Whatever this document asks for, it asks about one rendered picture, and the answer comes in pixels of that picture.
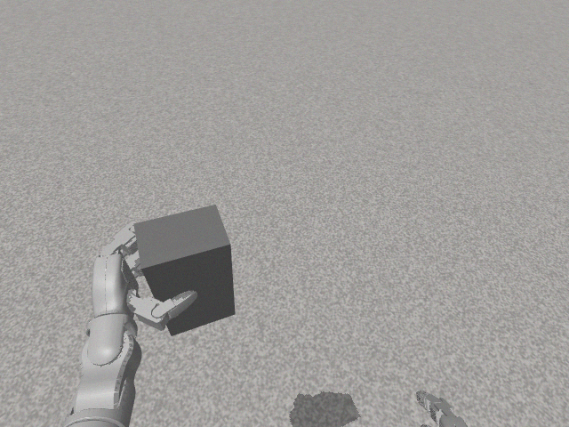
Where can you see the left robot arm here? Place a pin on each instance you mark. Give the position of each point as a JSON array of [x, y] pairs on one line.
[[109, 360]]

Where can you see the left robot hand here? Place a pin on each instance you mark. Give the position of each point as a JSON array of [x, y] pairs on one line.
[[115, 288]]

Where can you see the right robot hand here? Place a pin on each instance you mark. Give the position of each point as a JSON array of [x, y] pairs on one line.
[[440, 411]]

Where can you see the carton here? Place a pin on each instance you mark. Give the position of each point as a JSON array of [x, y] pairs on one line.
[[189, 251]]

